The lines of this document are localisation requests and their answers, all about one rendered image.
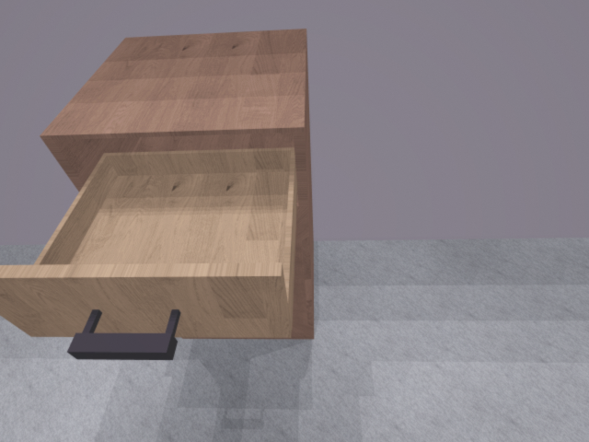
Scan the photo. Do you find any handle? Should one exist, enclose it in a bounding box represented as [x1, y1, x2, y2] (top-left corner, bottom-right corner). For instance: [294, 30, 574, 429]
[67, 309, 180, 360]

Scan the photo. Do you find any drawer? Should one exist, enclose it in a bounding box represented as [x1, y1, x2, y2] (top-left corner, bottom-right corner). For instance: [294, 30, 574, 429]
[0, 147, 297, 338]

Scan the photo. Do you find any cabinet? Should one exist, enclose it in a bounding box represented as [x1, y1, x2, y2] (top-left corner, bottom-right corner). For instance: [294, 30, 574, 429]
[40, 29, 314, 339]

